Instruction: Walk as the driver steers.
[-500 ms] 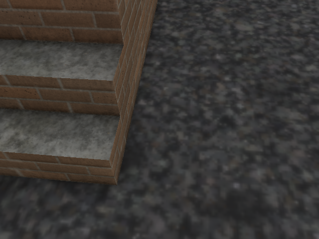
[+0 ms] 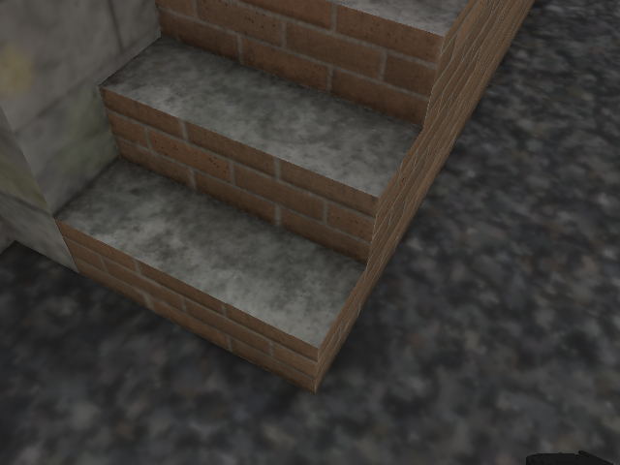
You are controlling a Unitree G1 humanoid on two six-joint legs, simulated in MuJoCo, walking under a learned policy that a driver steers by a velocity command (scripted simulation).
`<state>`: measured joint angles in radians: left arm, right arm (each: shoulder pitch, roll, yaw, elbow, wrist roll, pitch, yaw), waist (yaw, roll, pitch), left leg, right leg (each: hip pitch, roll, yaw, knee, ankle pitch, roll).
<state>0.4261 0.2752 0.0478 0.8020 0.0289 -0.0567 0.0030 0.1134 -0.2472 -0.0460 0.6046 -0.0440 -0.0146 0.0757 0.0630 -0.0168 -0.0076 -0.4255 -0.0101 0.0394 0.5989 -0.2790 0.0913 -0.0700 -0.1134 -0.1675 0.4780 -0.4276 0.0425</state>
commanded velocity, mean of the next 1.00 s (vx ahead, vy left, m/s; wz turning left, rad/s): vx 0.36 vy -0.12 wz -0.37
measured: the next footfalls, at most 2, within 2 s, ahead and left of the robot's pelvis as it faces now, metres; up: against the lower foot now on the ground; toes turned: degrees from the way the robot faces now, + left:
right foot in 0.50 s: +0.40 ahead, -0.07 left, +0.00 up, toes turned -13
left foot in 0.78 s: +0.50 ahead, +0.08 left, +0.00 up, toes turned -19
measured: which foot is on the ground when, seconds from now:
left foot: down 0.00-0.50, up 0.52-0.76, down 0.78-1.00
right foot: down 0.00-0.00, up 0.02-0.48, down 0.50-0.76, up 0.78-1.00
